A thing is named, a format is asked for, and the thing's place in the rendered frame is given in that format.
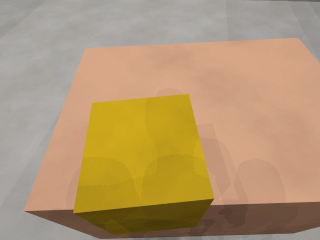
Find pedestal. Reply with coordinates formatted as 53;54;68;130
24;37;320;239

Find carton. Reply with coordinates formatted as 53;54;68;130
73;94;215;235

